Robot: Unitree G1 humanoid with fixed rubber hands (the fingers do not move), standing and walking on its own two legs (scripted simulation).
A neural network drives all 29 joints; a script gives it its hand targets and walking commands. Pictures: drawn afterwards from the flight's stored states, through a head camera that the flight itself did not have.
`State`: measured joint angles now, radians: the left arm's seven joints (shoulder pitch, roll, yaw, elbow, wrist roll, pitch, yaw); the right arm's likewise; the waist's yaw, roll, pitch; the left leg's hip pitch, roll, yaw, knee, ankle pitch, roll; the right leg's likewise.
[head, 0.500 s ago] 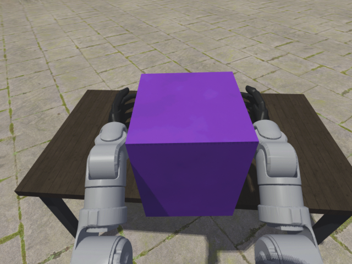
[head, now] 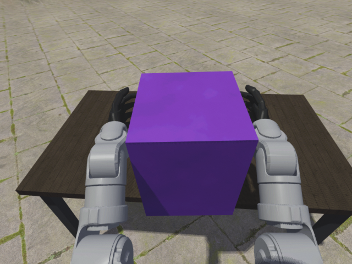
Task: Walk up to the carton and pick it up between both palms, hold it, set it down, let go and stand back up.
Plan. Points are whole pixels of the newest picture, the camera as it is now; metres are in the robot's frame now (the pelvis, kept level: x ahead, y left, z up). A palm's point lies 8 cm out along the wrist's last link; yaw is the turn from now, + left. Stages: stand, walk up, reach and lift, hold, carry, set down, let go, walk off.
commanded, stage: hold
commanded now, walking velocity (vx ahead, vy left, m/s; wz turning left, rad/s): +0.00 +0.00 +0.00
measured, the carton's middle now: (187, 145) +0.35 +0.00 +0.13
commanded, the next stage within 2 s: none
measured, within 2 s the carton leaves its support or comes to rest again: neither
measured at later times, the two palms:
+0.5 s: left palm (118, 125) +0.35 +0.14 +0.19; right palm (257, 122) +0.35 -0.15 +0.19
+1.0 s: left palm (115, 125) +0.35 +0.15 +0.20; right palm (256, 121) +0.35 -0.14 +0.20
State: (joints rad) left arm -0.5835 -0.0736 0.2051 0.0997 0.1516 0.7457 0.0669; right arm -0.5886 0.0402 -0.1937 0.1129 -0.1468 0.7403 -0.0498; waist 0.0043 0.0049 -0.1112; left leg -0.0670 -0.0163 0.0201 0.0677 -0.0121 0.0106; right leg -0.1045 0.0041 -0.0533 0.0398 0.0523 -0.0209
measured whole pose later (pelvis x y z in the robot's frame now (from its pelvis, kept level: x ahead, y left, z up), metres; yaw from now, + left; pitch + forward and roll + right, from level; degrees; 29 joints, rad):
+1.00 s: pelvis +0.00 +0.00 +0.00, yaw +0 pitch +0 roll +0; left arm -0.57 -0.07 0.20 0.07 0.15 0.76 0.07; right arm -0.58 0.04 -0.18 0.09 -0.14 0.76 -0.05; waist 0.01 0.00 -0.11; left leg -0.06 -0.02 0.02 0.07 -0.02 0.01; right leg -0.10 0.00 -0.05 0.04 0.05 -0.02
